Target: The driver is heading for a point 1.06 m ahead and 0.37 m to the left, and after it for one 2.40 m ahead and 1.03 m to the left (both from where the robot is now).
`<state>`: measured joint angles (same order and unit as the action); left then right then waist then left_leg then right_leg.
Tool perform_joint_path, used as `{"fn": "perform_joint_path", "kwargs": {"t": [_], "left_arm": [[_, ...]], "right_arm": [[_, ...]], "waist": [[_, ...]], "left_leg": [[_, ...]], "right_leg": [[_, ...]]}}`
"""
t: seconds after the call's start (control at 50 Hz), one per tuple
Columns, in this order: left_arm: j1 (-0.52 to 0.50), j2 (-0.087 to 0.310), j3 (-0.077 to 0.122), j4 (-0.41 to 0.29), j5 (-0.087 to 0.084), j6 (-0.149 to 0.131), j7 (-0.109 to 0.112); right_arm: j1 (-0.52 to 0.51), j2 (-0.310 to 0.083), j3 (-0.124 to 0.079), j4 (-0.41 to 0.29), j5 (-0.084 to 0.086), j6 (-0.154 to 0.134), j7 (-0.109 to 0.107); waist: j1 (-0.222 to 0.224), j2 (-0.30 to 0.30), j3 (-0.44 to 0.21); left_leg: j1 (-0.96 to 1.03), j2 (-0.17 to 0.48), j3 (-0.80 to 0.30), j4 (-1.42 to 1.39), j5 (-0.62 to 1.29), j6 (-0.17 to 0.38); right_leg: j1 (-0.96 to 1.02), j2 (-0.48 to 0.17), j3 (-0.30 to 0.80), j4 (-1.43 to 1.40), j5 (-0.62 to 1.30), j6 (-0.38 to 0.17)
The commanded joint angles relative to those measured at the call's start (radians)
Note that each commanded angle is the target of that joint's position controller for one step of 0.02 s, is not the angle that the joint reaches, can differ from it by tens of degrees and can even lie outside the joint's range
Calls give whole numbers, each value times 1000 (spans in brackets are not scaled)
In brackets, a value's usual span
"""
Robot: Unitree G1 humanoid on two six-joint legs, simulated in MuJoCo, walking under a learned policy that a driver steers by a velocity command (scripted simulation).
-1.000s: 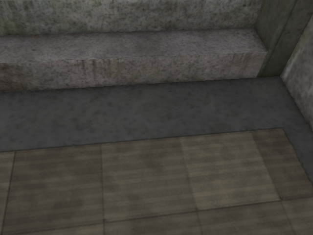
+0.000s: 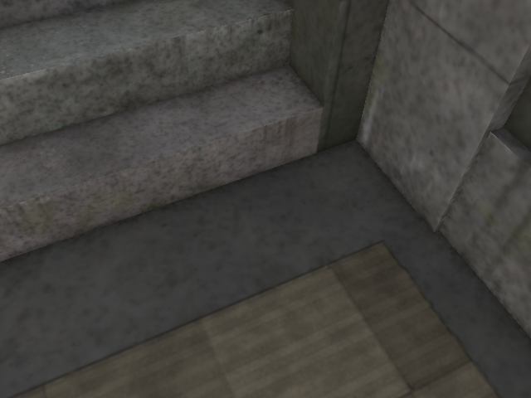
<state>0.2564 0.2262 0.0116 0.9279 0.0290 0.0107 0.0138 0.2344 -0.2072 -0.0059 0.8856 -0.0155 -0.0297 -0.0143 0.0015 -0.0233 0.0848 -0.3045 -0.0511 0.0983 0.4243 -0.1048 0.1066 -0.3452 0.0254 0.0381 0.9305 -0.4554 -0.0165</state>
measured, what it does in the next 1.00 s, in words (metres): steps on the spot: right foot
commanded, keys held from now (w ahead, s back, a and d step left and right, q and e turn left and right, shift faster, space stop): no key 0.82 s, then w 0.18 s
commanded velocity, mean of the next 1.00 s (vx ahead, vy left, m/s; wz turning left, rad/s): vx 0.04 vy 0.00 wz -0.01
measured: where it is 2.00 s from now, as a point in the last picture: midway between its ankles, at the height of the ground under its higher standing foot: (238, 338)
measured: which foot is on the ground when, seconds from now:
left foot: down 0.00-0.94, up 0.96-1.00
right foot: up 0.00-0.14, down 0.16-1.00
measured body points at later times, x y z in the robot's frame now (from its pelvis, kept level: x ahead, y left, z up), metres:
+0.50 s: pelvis +0.04 -0.03 +0.01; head +0.04 -0.02 +0.46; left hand +0.04 +0.19 -0.15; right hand +0.05 -0.25 -0.15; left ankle +0.08 +0.06 -0.74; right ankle +0.03 -0.13 -0.74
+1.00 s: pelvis +0.08 -0.03 +0.00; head +0.08 -0.02 +0.45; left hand +0.02 +0.19 -0.16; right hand +0.07 -0.25 -0.16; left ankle +0.08 +0.06 -0.73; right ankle +0.03 -0.13 -0.74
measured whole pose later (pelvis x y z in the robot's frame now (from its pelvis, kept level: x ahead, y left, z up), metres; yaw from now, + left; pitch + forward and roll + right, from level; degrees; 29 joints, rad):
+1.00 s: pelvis +0.08 -0.03 +0.00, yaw +2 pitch -1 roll -1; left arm 0.40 0.15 0.01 1.15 0.02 -0.02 0.04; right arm 0.34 -0.14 -0.01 1.12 -0.03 -0.01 -0.01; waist 0.01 -0.01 -0.01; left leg -0.27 -0.03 0.05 0.63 -0.40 0.08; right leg -0.10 0.04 0.00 0.46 -0.34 -0.07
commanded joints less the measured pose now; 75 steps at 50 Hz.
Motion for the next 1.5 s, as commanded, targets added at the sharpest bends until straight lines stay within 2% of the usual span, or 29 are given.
{"fn": "perform_joint_path", "kwargs": {"t": [0.02, 0.08, 0.14, 0.16, 0.18, 0.2, 0.22, 0.26, 0.3, 0.4, 0.82, 0.84, 0.88, 0.92, 0.96, 0.98, 1.02, 1.08, 1.12, 1.14, 1.16, 1.18, 1.2, 1.22, 1.24, 1.28, 1.36, 1.46, 1.5], "left_arm": [[148, 36, 3, 32, -2, 24, 11], [104, 50, 3, 43, -5, 28, 14], [119, 27, -4, 75, 0, 17, 15], [118, 30, -7, 78, 6, 9, 17], [128, 51, -7, 81, 14, -2, 22], [82, 81, -3, 86, -4, -8, 24], [55, 46, -13, 89, -12, -20, 23], [29, 52, -12, 97, -21, -36, 23], [51, 46, -10, 113, -24, -41, 27], [106, 18, -11, 152, -19, -33, 25], [131, -29, -20, 233, -20, -29, 37], [146, -32, -20, 239, -18, -28, 36], [163, -5, -6, 239, -14, -23, 34], [188, 12, 6, 225, -12, -18, 28], [268, 39, 21, 238, -15, -25, 28], [275, 63, 33, 241, -12, -30, 29], [274, 72, 43, 233, -2, -45, 25], [224, 64, 48, 216, -6, -66, 21], [153, 66, 50, 195, -16, -71, 17], [136, 51, 45, 184, -13, -81, 13], [108, -16, 25, 146, -16, -92, 0], [107, -2, 33, 114, 0, -95, -10], [60, 27, 41, 103, 20, -90, -18], [36, 2, 36, 96, 15, -94, -28], [42, -18, 33, 100, 6, -99, -34], [63, -15, 38, 107, 12, -86, -41], [-42, -11, 43, 62, 7, -61, -44], [-286, -31, 24, -34, -10, -59, -48], [-325, -10, 24, -56, -17, -57, -41]], "right_arm": [[35, -115, -20, -13, -8, -7, -3], [29, -138, -28, 3, -4, 11, -1], [6, -124, -25, 13, 9, 29, -5], [20, -112, -22, 23, 8, 30, -5], [32, -95, -19, 27, 8, 30, -2], [61, -66, -17, 33, 21, 33, 1], [62, -59, -13, 54, 16, 33, 5], [95, -56, -12, 86, 7, 27, 6], [99, -68, -12, 106, 2, 19, 4], [87, -44, -3, 146, 7, 13, -6], [129, 0, 5, 249, 6, 18, -27], [137, 3, 5, 254, 6, 19, -26], [134, -20, -9, 249, 4, 26, -22], [107, -20, -15, 224, -3, 29, -13], [44, 27, -8, 183, -11, 14, 0], [16, 34, -7, 162, -24, 4, 6], [-25, -6, -22, 124, -22, -17, 16], [-9, -9, -33, 100, -3, -41, 30], [152, 11, -42, 151, 8, -47, 33], [283, -16, -58, 195, 5, -49, 26], [429, -113, -84, 217, -11, -55, 11], [517, -163, -94, 251, -3, -41, 11], [390, -110, -77, 221, -7, -31, 6], [282, -90, -70, 181, -7, -36, 9], [221, -82, -65, 160, -5, -44, 10], [211, -41, -46, 163, 0, -61, 6], [317, -37, -31, 209, 2, -77, -1], [342, -33, -18, 216, 0, -83, -5], [351, -47, -22, 225, -5, -90, -12]], "waist": [[21, 120, -113], [6, 140, -97], [25, 98, -53], [25, 69, -29], [15, 21, -14], [-33, -100, 32], [-41, -103, 24], [-60, -74, -10], [-48, -31, -24], [-15, 24, -22], [-14, 20, -9], [-12, 20, -27], [-6, 5, -1], [13, -19, 87], [51, -109, 132], [55, -137, 150], [56, -99, 142], [12, -78, 114], [-78, -50, 72], [-132, 15, 23], [-187, 256, -40], [-175, 356, -54], [-102, 169, 34], [-65, 74, 73], [-30, 42, 70], [1, 53, 41], [-5, 90, 29], [-41, 112, 73], [-38, 118, 71]], "left_leg": [[-6, 241, -215, -192, 93, 114], [-45, 244, -253, -224, -209, 102], [-137, 229, -262, -218, -386, 51], [-157, 219, -264, -212, -425, 14], [-155, 192, -248, -165, -394, -22], [-76, 105, -161, -125, -294, -48], [80, 88, -137, -67, -162, -56], [192, 107, -148, -53, -73, -53], [160, 127, -168, -70, -64, -43], [94, 132, -173, -97, -72, -47], [130, 141, -174, -76, 25, -46], [137, 130, -169, -78, -59, -44], [88, 85, -145, -30, -325, -23], [-47, 65, -146, 22, -516, -4], [-190, 22, -69, 189, -414, -17], [-241, 37, -27, 269, -321, -21], [-300, 79, -55, 351, -327, -18], [-195, 83, -43, 246, -296, -20], [142, 15, 17, 85, -188, -22], [361, 19, -31, 43, -194, -16], [504, 267, -402, -160, -440, 40], [521, 426, -744, -293, -550, 127], [407, 422, -695, -281, -586, 127], [318, 390, -599, -282, -497, 112], [270, 347, -499, -296, -370, 92], [260, 285, -356, -300, -150, 65], [317, 247, -217, -267, 246, 58], [266, 211, -135, -285, 406, 48], [289, 229, -129, -280, 454, 43]], "right_leg": [[122, -12, -30, -143, 24, 11], [143, -14, -46, -239, 93, 4], [240, -14, -57, -409, 182, -20], [253, -40, -15, -495, 204, -32], [241, -115, 80, -580, 180, -47], [75, -156, 165, -644, 47, -71], [-28, -173, 184, -707, -13, -64], [-46, -143, 144, -715, 44, -37], [35, -115, 101, -671, 157, -33], [129, -107, 73, -625, 247, -47], [168, -106, 52, -615, 334, -44], [174, -97, 49, -623, 253, -48], [142, -72, 52, -607, -17, -79], [96, -104, 130, -637, -265, -126], [167, -221, 306, -743, -368, -192], [198, -298, 384, -785, -351, -230], [231, -342, 419, -798, -240, -261], [219, -289, 292, -746, -43, -218], [36, -205, 160, -640, 65, -168], [-82, -147, 84, -493, 170, -138], [-229, -20, -71, -143, 129, -79], [-378, 48, -94, 104, -82, -68], [-415, -37, -29, 232, -20, -85], [-406, -73, -12, 243, 93, -90], [-365, -97, -9, 212, 173, -84], [-315, -107, -33, 165, 233, -61], [-381, -86, -95, 98, 292, -36], [-297, -43, -163, -219, 409, -34], [-234, -29, -173, -307, 417, -56]]}}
